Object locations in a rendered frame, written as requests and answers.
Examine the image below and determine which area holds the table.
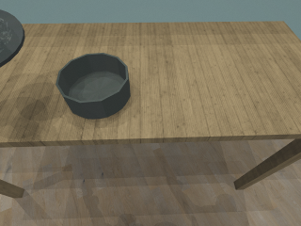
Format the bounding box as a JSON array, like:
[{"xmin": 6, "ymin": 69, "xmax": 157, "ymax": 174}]
[{"xmin": 0, "ymin": 21, "xmax": 301, "ymax": 199}]

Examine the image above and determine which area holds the pot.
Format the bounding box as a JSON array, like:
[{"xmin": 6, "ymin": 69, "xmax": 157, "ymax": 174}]
[{"xmin": 55, "ymin": 53, "xmax": 131, "ymax": 120}]

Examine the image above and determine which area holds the lid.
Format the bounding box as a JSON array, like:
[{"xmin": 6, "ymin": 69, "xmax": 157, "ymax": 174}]
[{"xmin": 0, "ymin": 9, "xmax": 25, "ymax": 68}]

